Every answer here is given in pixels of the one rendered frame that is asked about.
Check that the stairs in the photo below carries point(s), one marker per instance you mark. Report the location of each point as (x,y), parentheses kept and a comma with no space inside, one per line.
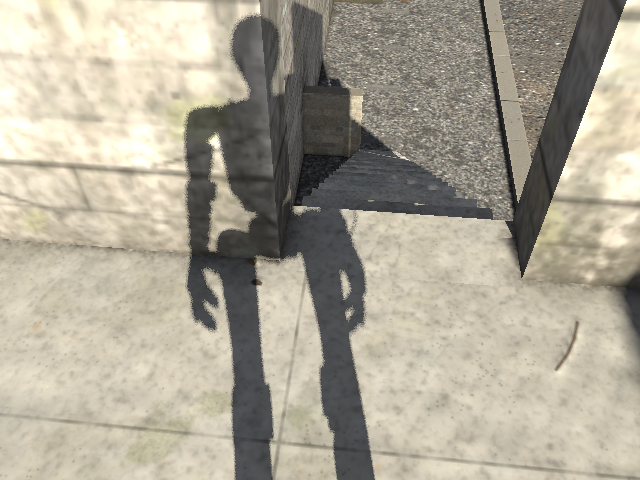
(386,181)

